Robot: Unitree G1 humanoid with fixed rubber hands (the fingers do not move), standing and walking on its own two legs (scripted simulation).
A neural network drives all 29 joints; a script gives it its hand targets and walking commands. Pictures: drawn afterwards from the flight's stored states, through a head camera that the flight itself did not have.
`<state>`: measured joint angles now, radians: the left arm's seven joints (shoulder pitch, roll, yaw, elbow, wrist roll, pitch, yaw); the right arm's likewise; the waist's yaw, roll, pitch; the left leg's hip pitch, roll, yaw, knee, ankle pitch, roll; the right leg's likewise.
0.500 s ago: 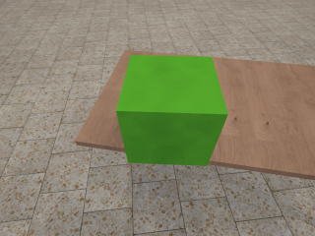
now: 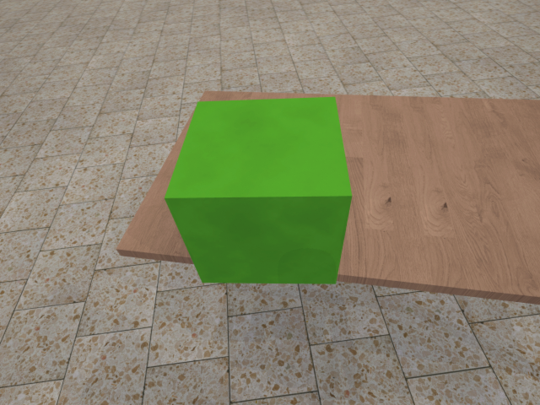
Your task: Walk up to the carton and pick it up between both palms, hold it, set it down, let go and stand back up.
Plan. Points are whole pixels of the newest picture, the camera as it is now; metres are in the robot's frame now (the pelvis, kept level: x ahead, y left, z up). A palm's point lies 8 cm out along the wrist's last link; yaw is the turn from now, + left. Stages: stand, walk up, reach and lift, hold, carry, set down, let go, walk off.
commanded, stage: walk up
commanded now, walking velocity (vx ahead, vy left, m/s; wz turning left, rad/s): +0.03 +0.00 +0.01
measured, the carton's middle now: (266, 192) +0.52 +0.02 +0.00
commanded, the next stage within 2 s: none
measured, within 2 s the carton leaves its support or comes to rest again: neither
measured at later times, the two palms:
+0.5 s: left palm out of the picture -0.04 +0.23 -0.16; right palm out of the picture +0.00 -0.17 -0.15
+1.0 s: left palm out of the picture +0.03 +0.26 -0.17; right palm out of the picture +0.07 -0.16 -0.16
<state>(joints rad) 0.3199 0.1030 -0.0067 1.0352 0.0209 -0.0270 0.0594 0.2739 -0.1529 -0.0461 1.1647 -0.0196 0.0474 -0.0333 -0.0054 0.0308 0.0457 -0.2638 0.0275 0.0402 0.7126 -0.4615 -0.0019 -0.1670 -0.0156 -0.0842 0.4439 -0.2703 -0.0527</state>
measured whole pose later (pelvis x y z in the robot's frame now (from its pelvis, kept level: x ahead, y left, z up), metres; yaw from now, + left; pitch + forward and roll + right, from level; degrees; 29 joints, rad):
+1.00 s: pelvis +0.07 +0.06 -0.02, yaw +0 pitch -2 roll +1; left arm 0.34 0.11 0.00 1.14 0.01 0.00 0.06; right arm 0.26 -0.14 -0.01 1.13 -0.01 -0.02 -0.04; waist 0.00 -0.03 0.08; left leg -0.13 0.00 0.12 0.54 -0.36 0.03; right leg -0.06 -0.09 -0.09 0.56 -0.42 0.03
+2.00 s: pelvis +0.04 +0.07 +0.00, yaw +0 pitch -2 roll +0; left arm 0.36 0.08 -0.03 1.20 0.01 -0.01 0.05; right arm 0.35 -0.08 0.01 1.17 0.00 -0.03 -0.04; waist 0.00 -0.01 0.04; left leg -0.12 -0.02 0.13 0.36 -0.22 0.05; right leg -0.05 -0.08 -0.08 0.36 -0.28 0.05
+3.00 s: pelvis +0.00 +0.02 -0.01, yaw +4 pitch +8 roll +0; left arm 0.01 0.19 0.01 0.70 -0.03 0.49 -0.05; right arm 0.06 -0.04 -0.01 0.71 0.10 0.31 -0.13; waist 0.00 -0.01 0.00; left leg -0.44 0.02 0.00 0.44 -0.15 -0.01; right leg -0.36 0.03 0.02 0.47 -0.25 -0.02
